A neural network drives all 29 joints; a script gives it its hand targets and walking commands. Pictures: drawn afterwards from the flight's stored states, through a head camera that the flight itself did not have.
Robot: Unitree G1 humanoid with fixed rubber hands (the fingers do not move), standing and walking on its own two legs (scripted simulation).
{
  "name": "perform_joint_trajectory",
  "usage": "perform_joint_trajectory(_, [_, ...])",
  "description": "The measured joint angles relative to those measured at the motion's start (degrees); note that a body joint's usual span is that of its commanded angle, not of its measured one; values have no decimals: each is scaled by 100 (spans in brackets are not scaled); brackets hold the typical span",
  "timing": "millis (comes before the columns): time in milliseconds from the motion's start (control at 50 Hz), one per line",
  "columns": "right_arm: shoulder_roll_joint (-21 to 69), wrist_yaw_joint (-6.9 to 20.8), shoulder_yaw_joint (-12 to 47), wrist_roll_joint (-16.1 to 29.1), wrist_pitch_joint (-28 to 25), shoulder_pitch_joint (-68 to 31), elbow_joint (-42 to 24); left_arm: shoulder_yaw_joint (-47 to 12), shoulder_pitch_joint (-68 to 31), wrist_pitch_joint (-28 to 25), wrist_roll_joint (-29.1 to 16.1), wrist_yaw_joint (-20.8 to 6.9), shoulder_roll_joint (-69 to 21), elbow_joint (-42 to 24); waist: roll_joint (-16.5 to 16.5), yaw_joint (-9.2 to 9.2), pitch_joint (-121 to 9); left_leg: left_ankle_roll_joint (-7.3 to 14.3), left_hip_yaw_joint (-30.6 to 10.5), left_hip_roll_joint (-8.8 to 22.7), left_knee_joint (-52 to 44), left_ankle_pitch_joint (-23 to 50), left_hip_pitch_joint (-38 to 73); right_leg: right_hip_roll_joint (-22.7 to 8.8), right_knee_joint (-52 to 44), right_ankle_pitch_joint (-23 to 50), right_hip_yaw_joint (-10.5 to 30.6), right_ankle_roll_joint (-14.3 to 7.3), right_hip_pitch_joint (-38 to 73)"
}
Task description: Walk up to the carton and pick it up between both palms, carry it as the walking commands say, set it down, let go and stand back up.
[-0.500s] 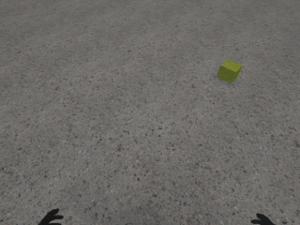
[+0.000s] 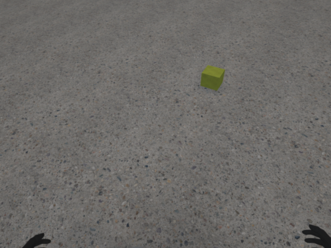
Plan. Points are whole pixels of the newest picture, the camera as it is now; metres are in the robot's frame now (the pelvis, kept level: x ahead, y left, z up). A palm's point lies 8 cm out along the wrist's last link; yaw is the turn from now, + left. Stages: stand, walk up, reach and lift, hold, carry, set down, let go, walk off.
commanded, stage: walk up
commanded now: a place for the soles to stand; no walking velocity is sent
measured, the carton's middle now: (212, 77) +1.68 -0.33 -0.68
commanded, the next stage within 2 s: none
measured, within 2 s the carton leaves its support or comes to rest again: neither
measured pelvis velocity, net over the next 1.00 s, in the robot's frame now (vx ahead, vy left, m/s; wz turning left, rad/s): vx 0.46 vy -0.06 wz -0.21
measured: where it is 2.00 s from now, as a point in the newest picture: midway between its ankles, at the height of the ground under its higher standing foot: (199, 147)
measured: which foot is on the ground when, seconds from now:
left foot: up 0.00-0.24, down 0.26-0.70, up 0.72-1.00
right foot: down 0.00-0.28, up 0.30-0.66, down 0.68-1.00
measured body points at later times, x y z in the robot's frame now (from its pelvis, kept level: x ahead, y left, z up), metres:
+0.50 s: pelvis +0.23 +0.01 +0.02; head +0.24 +0.03 +0.47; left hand +0.43 +0.31 -0.07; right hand +0.22 -0.35 -0.04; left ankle +0.25 +0.12 -0.72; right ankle +0.29 -0.16 -0.68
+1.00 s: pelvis +0.46 -0.06 +0.01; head +0.48 -0.06 +0.46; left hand +0.61 +0.27 -0.07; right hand +0.51 -0.41 -0.07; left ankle +0.62 +0.06 -0.69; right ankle +0.42 -0.17 -0.72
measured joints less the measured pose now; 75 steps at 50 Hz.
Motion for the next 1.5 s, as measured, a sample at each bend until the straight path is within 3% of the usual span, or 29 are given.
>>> perform_joint_trajectory(100, [247,141,101,-60,-31,43,-155,-119,480,-96,6,66,-137,-117,-1,166,26,-193,36,-135,-1099,526,-617,176,-791,80,127,-63,711])
perform_joint_trajectory(220, [356,226,58,-47,-76,19,-344,-127,727,-115,31,76,10,-296,-219,231,76,-142,123,-262,-2540,1200,-580,183,-927,-338,334,58,1291])
perform_joint_trajectory(260, [301,186,-1,-67,-152,36,-439,-140,751,-115,40,91,74,-376,-325,197,83,-64,185,-396,-2917,1248,-289,103,-482,-739,457,74,1296])
perform_joint_trajectory(300, [248,90,-60,-80,-251,62,-539,-150,660,-104,-6,136,71,-395,-446,107,136,-10,316,-457,-2631,1530,-268,81,953,-891,718,-38,751])
perform_joint_trajectory(340, [266,32,-51,20,-284,194,-559,-186,500,-96,-38,172,92,-367,-595,-18,133,3,444,-486,-2538,1236,-105,143,2221,-669,938,-49,103])
perform_joint_trajectory(380, [278,0,-30,58,-290,385,-559,-182,338,-98,-39,152,106,-359,-713,-135,97,5,565,-506,-2750,1084,172,17,2566,-387,888,13,-416])
perform_joint_trajectory(520, [101,23,-22,-21,-376,1081,-498,-133,-305,-29,-18,-74,43,-351,-667,-516,122,-67,843,-458,-3639,955,1132,-409,892,527,591,168,-1263])
perform_joint_trajectory(600, [-6,27,-6,-17,-313,1318,-397,-89,-807,-9,-19,-152,-20,-375,-548,-656,216,-226,939,-389,-3769,673,1560,-426,-92,941,344,50,-1194])
perform_joint_trajectory(680, [-43,-32,10,-7,-213,1476,-337,-55,-1174,-15,-41,-110,-51,-449,-392,-746,213,-377,918,-182,-3251,33,1754,-166,-667,705,65,-189,-613])
perform_joint_trajectory(720, [39,-80,39,18,-155,1390,-318,-7,-1252,-93,-20,7,-32,-527,-318,-677,319,-210,635,-33,-1816,-318,1276,-14,-425,995,54,-181,-575])
perform_joint_trajectory(760, [151,-121,133,85,-112,1180,-295,-36,-1135,-135,-78,122,-53,-595,-273,-595,417,-94,136,-161,-290,-170,568,37,-179,702,58,-128,-476])
perform_joint_trajectory(800, [235,-110,177,98,-109,1003,-307,-78,-905,-157,-118,194,-103,-582,-187,-496,434,-76,-59,-156,225,194,-2,77,-316,521,31,-103,-201])
perform_joint_trajectory(960, [337,170,105,-38,-18,485,-378,-73,151,-210,-33,187,-37,-435,-118,23,344,-256,-11,48,-1634,1142,-1005,106,-770,95,-46,-84,678])
perform_joint_trajectory(1080, [271,231,-35,-37,-101,157,-448,-128,629,-162,17,187,131,-367,-321,232,223,-102,182,-283,-2921,1433,-360,-80,-335,-702,17,80,1093])
perform_joint_trajectory(1100, [245,187,-67,-59,-151,106,-487,-142,654,-153,3,203,128,-360,-385,222,246,-68,208,-361,-2849,1666,-326,-170,132,-828,67,18,958])
perform_joint_trajectory(1160, [290,84,-73,36,-217,107,-599,-222,546,-107,-36,275,88,-288,-580,96,308,-31,303,-486,-2575,1334,-181,-95,2004,-816,518,-37,155])
perform_joint_trajectory(1200, [341,40,-41,73,-199,224,-637,-244,463,-109,-38,278,69,-270,-691,3,265,-26,359,-528,-2769,1208,60,-152,2385,-615,535,-8,-307])
perform_joint_trajectory(1300, [303,18,-20,25,-218,650,-654,-247,189,-68,5,151,-29,-285,-675,-269,214,-37,406,-534,-3243,1090,614,-393,1424,-169,357,141,-907])
perform_joint_trajectory(1400, [182,54,-28,26,-179,996,-551,-166,-213,-67,20,43,-84,-293,-523,-489,220,-144,406,-486,-3327,738,1053,-401,162,407,239,112,-868])
perform_joint_trajectory(1460, [125,40,-16,32,-124,1127,-494,-99,-404,-117,24,55,-45,-328,-413,-542,175,-246,373,-385,-2931,272,1157,-231,-451,409,127,-5,-458])
perform_joint_trajectory(1500, [148,-4,-1,33,-94,1126,-451,-43,-497,-198,37,139,-17,-399,-295,-498,224,-103,199,-287,-1861,-99,828,-92,-307,790,104,-34,-403])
